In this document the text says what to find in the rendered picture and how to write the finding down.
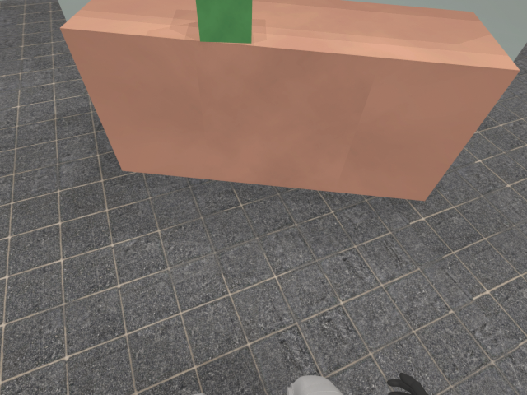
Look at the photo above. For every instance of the carton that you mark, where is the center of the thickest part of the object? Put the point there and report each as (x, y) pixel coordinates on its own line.
(226, 21)

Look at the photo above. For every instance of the right robot hand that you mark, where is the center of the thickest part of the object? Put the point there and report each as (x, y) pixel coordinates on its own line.
(407, 383)

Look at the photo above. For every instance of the right robot thigh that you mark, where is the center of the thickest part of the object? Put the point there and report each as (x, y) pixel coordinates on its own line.
(312, 385)

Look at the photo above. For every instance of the pedestal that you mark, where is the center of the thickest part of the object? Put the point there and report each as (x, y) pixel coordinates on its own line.
(331, 95)

